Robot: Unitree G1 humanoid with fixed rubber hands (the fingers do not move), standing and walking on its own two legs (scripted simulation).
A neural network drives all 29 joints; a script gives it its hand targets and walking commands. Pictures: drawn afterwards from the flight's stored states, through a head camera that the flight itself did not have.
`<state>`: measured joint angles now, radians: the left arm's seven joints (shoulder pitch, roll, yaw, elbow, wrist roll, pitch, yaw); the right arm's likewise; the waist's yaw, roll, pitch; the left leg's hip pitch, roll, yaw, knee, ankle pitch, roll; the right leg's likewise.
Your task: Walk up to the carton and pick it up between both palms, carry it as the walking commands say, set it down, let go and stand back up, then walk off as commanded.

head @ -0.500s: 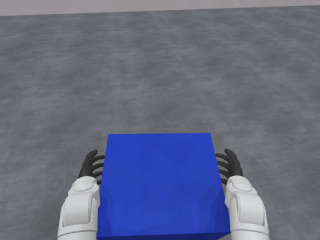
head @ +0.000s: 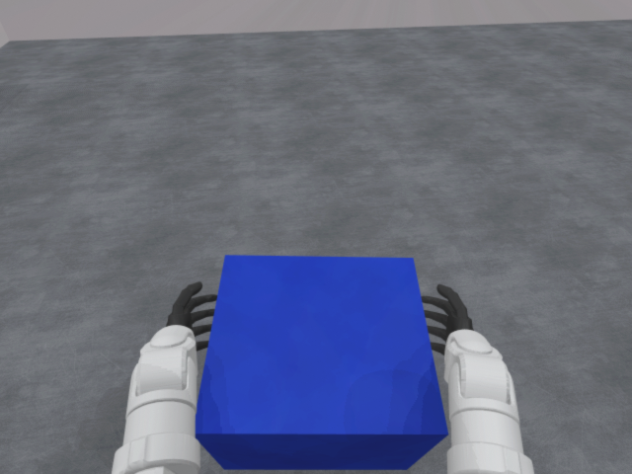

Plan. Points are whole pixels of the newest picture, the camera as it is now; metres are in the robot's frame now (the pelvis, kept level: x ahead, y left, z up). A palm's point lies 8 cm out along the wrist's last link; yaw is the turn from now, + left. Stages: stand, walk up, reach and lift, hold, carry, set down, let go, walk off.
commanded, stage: set down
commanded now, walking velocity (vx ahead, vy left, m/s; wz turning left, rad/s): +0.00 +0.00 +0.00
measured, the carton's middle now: (317, 364) +0.31 +0.00 -0.06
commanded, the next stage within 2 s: none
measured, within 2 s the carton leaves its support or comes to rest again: neither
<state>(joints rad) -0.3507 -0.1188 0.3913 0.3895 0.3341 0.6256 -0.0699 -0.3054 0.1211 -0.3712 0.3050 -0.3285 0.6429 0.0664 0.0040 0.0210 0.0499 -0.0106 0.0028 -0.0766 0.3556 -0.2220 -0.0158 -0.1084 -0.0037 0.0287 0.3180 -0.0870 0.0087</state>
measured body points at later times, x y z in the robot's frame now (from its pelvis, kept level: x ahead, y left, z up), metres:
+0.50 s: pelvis +0.01 +0.00 -0.01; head +0.10 -0.01 +0.43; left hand +0.34 +0.19 -0.05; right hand +0.34 -0.18 -0.05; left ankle +0.00 +0.14 -0.75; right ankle +0.07 -0.13 -0.75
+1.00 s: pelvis -0.02 +0.00 -0.07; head +0.18 -0.02 +0.34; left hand +0.37 +0.18 -0.14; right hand +0.37 -0.19 -0.15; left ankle +0.00 +0.14 -0.75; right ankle +0.07 -0.13 -0.75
